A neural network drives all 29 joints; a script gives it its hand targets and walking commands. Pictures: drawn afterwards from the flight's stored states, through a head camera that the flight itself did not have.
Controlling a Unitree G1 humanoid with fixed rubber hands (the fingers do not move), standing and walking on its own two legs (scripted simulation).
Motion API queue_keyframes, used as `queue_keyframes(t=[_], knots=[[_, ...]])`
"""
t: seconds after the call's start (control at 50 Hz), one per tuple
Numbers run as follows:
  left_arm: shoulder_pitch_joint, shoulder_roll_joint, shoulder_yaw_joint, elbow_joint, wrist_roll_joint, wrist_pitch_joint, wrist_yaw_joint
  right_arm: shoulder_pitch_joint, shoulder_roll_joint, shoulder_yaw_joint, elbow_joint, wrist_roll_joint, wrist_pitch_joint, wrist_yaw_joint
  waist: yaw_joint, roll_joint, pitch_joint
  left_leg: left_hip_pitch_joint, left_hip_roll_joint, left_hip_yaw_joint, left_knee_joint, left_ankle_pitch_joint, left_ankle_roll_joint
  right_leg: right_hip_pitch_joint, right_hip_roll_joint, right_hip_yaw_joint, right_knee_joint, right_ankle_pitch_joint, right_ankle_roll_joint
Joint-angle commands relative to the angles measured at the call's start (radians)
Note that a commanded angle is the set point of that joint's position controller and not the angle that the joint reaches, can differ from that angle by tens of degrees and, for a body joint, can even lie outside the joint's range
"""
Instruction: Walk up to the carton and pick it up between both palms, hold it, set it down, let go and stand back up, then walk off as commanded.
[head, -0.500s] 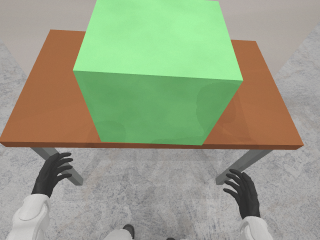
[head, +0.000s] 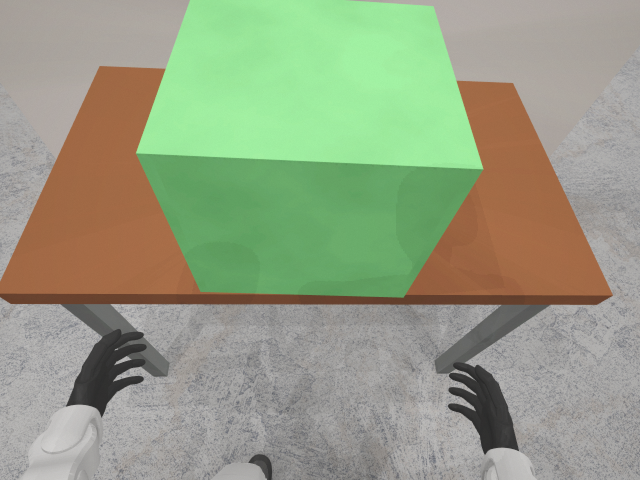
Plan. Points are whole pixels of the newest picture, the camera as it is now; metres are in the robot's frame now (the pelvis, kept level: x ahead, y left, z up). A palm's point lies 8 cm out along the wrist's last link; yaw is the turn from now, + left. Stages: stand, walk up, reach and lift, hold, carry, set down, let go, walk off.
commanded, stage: let go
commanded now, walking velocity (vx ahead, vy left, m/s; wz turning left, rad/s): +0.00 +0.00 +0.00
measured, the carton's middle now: (309, 158) +0.51 +0.04 +0.05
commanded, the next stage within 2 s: stand in 0.32 s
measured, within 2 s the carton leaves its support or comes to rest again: neither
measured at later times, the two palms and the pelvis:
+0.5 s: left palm (91, 409) +0.18 +0.28 -0.06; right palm (521, 442) +0.17 -0.25 -0.07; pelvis +0.01 +0.00 +0.00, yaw +0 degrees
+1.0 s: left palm (74, 436) +0.15 +0.28 -0.05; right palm (559, 471) +0.14 -0.29 -0.07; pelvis +0.00 -0.01 -0.01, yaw +0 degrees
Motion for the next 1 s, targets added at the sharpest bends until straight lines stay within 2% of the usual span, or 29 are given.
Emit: queue_keyframes(t=[0.0, 0.02, 0.04, 0.06, 0.1, 0.12, 0.14, 0.2, 0.24, 0.32, 0.34, 0.38, 0.4, 0.42, 0.44, 0.46, 0.5, 0.54, 0.6, 0.62, 0.64, 0.7, 0.74, 0.76, 0.84, 0.86, 0.92, 0.96, 0.98], knots=[[0.061, 0.152, -0.055, -0.132, 0.007, -0.056, 0.004, -0.012, -0.074, 0.015, -0.030, -0.006, -0.084, -0.006, -0.042, 0.069, -0.307, 0.463, -0.003, 0.104, -0.016, 0.263, 0.001, 0.096, -0.014, 0.015, -0.130, 0.107, 0.013], [0.071, 0.088, -0.103, 0.017, 0.055, -0.022, 0.012, -0.039, -0.131, 0.003, 0.165, -0.041, -0.060, 0.024, -0.060, 0.125, -0.250, 0.497, 0.007, 0.096, -0.031, 0.238, -0.024, 0.030, 0.012, -0.014, -0.132, 0.035, 0.004], [0.030, 0.100, -0.102, -0.053, 0.047, -0.025, 0.007, -0.050, -0.103, 0.021, 0.094, -0.025, -0.066, 0.012, -0.069, 0.126, -0.269, 0.498, 0.015, 0.091, -0.036, 0.235, -0.022, 0.048, -0.004, 0.006, -0.141, 0.054, 0.006], [0.078, 0.058, -0.115, 0.038, 0.072, 0.000, 0.008, -0.052, -0.130, 0.009, 0.202, -0.039, -0.058, 0.026, -0.086, 0.111, -0.214, 0.519, 0.003, 0.093, -0.031, 0.252, -0.026, 0.023, 0.007, -0.014, -0.154, 0.048, 0.001], [0.113, 0.073, -0.088, -0.033, 0.071, -0.015, 0.010, -0.027, -0.142, 0.003, 0.126, -0.034, -0.089, 0.017, -0.054, 0.100, -0.273, 0.539, 0.007, 0.089, -0.020, 0.312, -0.032, 0.051, 0.008, -0.019, -0.144, 0.087, 0.007], [0.099, 0.068, -0.110, -0.028, 0.072, -0.016, 0.014, -0.030, -0.139, 0.002, 0.157, -0.030, -0.091, 0.026, -0.068, 0.128, -0.295, 0.547, 0.010, 0.086, -0.014, 0.328, -0.037, 0.044, 0.005, -0.013, -0.136, 0.093, 0.000], [0.083, 0.110, -0.092, -0.071, 0.050, -0.033, 0.010, -0.037, -0.115, 0.013, 0.099, -0.012, -0.099, 0.012, -0.067, 0.076, -0.298, 0.523, 0.003, 0.095, -0.005, 0.308, -0.019, 0.038, -0.002, -0.010, -0.140, 0.117, 0.008], [0.075, 0.050, -0.124, 0.021, 0.097, -0.004, 0.016, -0.094, -0.161, -0.003, 0.213, -0.040, -0.095, 0.037, -0.068, 0.107, -0.260, 0.507, 0.005, 0.092, -0.029, 0.289, -0.035, 0.048, 0.017, -0.031, -0.131, 0.074, -0.003], [0.120, 0.089, -0.098, -0.013, 0.083, -0.018, 0.011, -0.059, -0.138, 0.012, 0.168, -0.027, -0.107, 0.022, -0.072, 0.063, -0.252, 0.495, -0.004, 0.100, -0.013, 0.306, -0.020, 0.068, 0.002, -0.025, -0.142, 0.140, 0.012], [0.077, 0.093, -0.123, -0.058, 0.075, -0.017, 0.015, -0.078, -0.125, 0.013, 0.181, -0.028, -0.109, 0.029, -0.078, 0.080, -0.288, 0.501, -0.003, 0.105, -0.027, 0.283, -0.022, 0.072, -0.004, -0.017, -0.135, 0.131, 0.014], [0.054, 0.123, -0.037, 0.125, 0.197, -0.062, 0.062, -0.012, -0.293, -0.016, 0.228, -0.148, 0.009, 0.036, -0.005, 0.106, -0.483, 0.368, 0.112, -0.054, 0.127, 0.680, 0.057, 0.207, -0.080, 0.036, 0.075, 0.447, 0.004], [0.031, 0.193, -0.035, 0.113, 0.185, -0.090, 0.069, -0.034, -0.367, -0.042, 0.203, -0.146, 0.077, 0.044, -0.018, 0.097, -0.491, 0.300, 0.093, -0.036, 0.133, 0.494, 0.057, 0.251, -0.101, 0.065, 0.080, 0.430, -0.008], [0.044, 0.192, -0.042, 0.126, 0.189, -0.091, 0.070, -0.035, -0.374, -0.044, 0.189, -0.147, 0.088, 0.043, -0.012, 0.040, -0.489, 0.292, 0.087, -0.038, 0.113, 0.394, 0.048, 0.228, -0.107, 0.066, 0.077, 0.397, -0.015], [0.031, 0.174, -0.046, 0.124, 0.192, -0.092, 0.071, -0.023, -0.355, -0.035, 0.184, -0.150, 0.094, 0.036, -0.018, 0.084, -0.460, 0.248, 0.086, -0.034, 0.120, 0.324, 0.041, 0.231, -0.107, 0.097, 0.052, 0.339, -0.016], [0.086, 0.215, -0.037, 0.150, 0.193, -0.097, 0.075, -0.088, -0.367, -0.044, 0.158, -0.140, 0.102, 0.044, 0.021, 0.093, -0.424, 0.199, 0.085, -0.038, 0.097, 0.221, 0.033, 0.227, -0.111, 0.084, 0.058, 0.238, -0.014], [0.086, 0.226, -0.026, 0.174, 0.204, -0.094, 0.081, -0.073, -0.318, -0.029, 0.152, -0.142, 0.101, 0.037, -0.008, 0.054, -0.411, 0.185, 0.076, -0.032, 0.104, 0.112, 0.046, 0.217, -0.124, 0.116, 0.050, 0.198, -0.020], [0.088, 0.198, -0.033, 0.188, 0.205, -0.105, 0.078, -0.051, -0.334, -0.022, 0.184, -0.149, 0.107, 0.041, 0.007, 0.088, -0.334, 0.151, 0.077, -0.046, 0.107, 0.080, 0.062, 0.180, -0.126, 0.142, 0.053, 0.158, -0.033], [0.052, 0.232, -0.033, 0.215, 0.221, -0.110, 0.070, -0.055, -0.358, -0.027, 0.156, -0.150, 0.103, 0.044, -0.029, 0.071, -0.256, 0.117, 0.080, -0.059, 0.075, -0.062, 0.056, 0.099, -0.130, 0.166, 0.026, 0.042, -0.042], [0.068, 0.226, -0.023, 0.248, 0.208, -0.117, 0.067, -0.044, -0.398, -0.031, 0.153, -0.146, 0.105, 0.053, -0.008, 0.095, -0.209, 0.111, 0.078, -0.070, 0.094, 0.021, 0.068, 0.058, -0.124, 0.155, 0.017, 0.053, -0.039], [0.074, 0.261, -0.019, 0.259, 0.227, -0.121, 0.064, -0.059, -0.372, -0.022, 0.147, -0.152, 0.103, 0.049, -0.031, 0.093, -0.178, 0.109, 0.079, -0.060, 0.096, 0.014, 0.066, 0.034, -0.116, 0.155, 0.006, 0.051, -0.033], [0.060, 0.268, -0.025, 0.269, 0.217, -0.125, 0.061, -0.017, -0.408, -0.027, 0.168, -0.143, 0.099, 0.051, -0.034, 0.021, -0.182, 0.111, 0.079, -0.077, 0.084, -0.015, 0.065, 0.025, -0.108, 0.152, -0.009, 0.002, -0.037], [0.042, 0.240, -0.031, 0.288, 0.223, -0.132, 0.058, -0.028, -0.439, -0.040, 0.166, -0.158, 0.103, 0.050, -0.032, 0.137, -0.081, 0.043, 0.080, -0.087, 0.073, -0.028, 0.072, 0.014, -0.137, 0.181, -0.033, 0.002, -0.039], [0.068, 0.272, -0.026, 0.305, 0.227, -0.139, 0.062, -0.026, -0.404, -0.032, 0.165, -0.147, 0.108, 0.058, -0.014, 0.026, -0.079, 0.061, 0.096, -0.094, 0.052, -0.028, 0.073, 0.006, -0.132, 0.184, -0.038, -0.044, -0.047], [0.001, 0.259, -0.029, 0.304, 0.228, -0.147, 0.065, -0.052, -0.400, -0.020, 0.157, -0.147, 0.106, 0.058, -0.027, 0.070, -0.104, 0.053, 0.083, -0.087, 0.050, -0.054, 0.068, 0.036, -0.121, 0.165, -0.036, -0.023, -0.035], [0.017, 0.270, -0.021, 0.301, 0.222, -0.149, 0.060, -0.033, -0.396, -0.028, 0.151, -0.143, 0.110, 0.057, -0.018, -0.003, -0.085, 0.051, 0.065, -0.052, 0.064, -0.049, 0.063, 0.001, -0.130, 0.179, -0.075, -0.040, -0.026], [-0.017, 0.267, -0.025, 0.305, 0.223, -0.152, 0.057, -0.003, -0.422, -0.032, 0.169, -0.146, 0.112, 0.051, -0.045, 0.100, -0.091, 0.047, 0.067, -0.054, 0.051, -0.071, 0.059, 0.020, -0.149, 0.205, -0.071, -0.075, -0.036], [0.011, 0.249, -0.036, 0.331, 0.223, -0.135, 0.062, -0.002, -0.385, -0.032, 0.152, -0.139, 0.111, 0.049, -0.031, -0.030, -0.088, 0.059, 0.077, -0.090, 0.045, -0.053, 0.059, 0.009, -0.116, 0.152, -0.058, -0.068, -0.036], [0.025, 0.279, -0.024, 0.336, 0.220, -0.142, 0.070, 0.005, -0.452, -0.053, 0.165, -0.148, 0.111, 0.049, -0.030, 0.056, -0.098, 0.048, 0.071, -0.082, 0.051, -0.054, 0.058, 0.059, -0.128, 0.181, -0.050, -0.001, -0.041], [0.018, 0.264, -0.031, 0.338, 0.219, -0.136, 0.065, 0.001, -0.406, -0.030, 0.155, -0.149, 0.112, 0.045, -0.017, 0.012, -0.079, 0.043, 0.083, -0.085, 0.048, -0.014, 0.061, 0.044, -0.121, 0.168, -0.037, 0.023, -0.037]])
